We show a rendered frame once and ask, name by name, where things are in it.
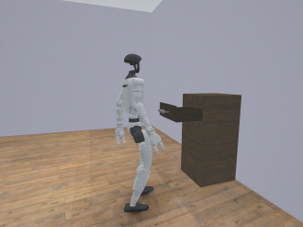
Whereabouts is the robot left foot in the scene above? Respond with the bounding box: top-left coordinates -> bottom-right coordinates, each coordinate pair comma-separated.
142,186 -> 153,194

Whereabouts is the left robot forearm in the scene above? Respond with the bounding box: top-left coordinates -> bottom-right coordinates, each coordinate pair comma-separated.
116,105 -> 124,128

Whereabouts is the left robot hand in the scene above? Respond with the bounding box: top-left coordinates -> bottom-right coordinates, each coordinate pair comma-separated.
116,127 -> 125,145

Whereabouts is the right robot hand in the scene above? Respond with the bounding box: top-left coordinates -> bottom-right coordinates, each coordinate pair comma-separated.
149,133 -> 165,155

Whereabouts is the right robot forearm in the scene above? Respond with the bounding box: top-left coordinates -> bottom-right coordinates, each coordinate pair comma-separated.
135,103 -> 155,136

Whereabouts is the handle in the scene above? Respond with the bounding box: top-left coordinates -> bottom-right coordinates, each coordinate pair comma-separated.
158,109 -> 169,114

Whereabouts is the cabinet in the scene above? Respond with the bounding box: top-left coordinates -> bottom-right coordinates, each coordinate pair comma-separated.
181,93 -> 241,187

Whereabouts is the right robot upper arm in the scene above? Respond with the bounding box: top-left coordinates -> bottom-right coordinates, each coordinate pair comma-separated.
132,78 -> 144,112

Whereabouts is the left robot upper arm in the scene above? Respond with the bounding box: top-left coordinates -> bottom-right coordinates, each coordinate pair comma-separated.
116,83 -> 125,108

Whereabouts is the robot head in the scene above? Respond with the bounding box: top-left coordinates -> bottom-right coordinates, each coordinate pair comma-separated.
124,54 -> 142,79

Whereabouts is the drawer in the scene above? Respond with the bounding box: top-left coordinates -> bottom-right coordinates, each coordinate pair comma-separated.
159,102 -> 203,123

